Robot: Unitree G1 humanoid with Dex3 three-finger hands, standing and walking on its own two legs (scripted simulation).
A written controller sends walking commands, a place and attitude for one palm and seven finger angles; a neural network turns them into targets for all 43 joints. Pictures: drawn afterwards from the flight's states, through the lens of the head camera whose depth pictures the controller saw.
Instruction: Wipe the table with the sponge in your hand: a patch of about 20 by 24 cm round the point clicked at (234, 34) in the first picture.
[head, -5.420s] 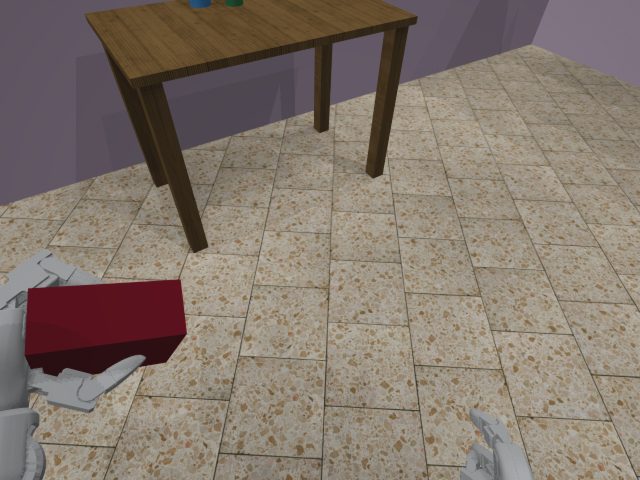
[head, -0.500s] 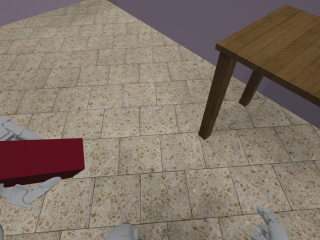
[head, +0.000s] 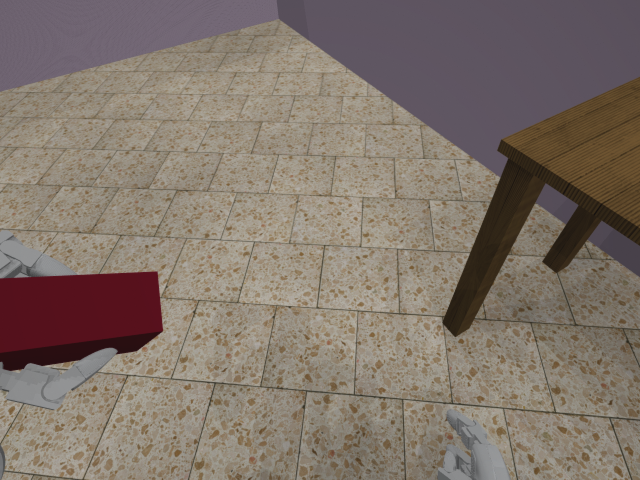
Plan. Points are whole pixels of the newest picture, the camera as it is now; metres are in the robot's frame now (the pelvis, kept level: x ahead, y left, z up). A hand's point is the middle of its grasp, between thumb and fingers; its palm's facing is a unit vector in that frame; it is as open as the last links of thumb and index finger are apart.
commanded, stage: walk to a spot facing it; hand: left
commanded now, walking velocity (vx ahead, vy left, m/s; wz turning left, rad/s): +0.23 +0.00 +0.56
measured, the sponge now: (100, 319) +0.21 +0.22 +0.17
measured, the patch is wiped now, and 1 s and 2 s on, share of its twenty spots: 0.00 0.00 0.00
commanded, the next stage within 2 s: turn to face it in 0.26 s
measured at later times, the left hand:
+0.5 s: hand (52, 285) +0.25 +0.29 +0.17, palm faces +0.55 -0.70 -0.45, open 9.7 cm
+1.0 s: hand (219, 268) +0.29 +0.14 +0.16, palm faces +0.29 -0.84 -0.45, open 9.7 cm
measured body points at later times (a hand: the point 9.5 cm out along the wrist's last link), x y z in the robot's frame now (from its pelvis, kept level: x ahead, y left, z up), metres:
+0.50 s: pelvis +0.07 +0.01 -0.01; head +0.11 +0.03 +0.44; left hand +0.21 +0.32 +0.20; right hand +0.29 -0.20 -0.09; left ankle +0.11 +0.11 -0.73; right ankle +0.05 -0.12 -0.68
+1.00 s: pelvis +0.05 -0.08 +0.00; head +0.10 -0.10 +0.45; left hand +0.26 +0.18 +0.18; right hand +0.22 -0.32 -0.10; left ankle +0.02 +0.08 -0.63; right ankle +0.09 -0.13 -0.73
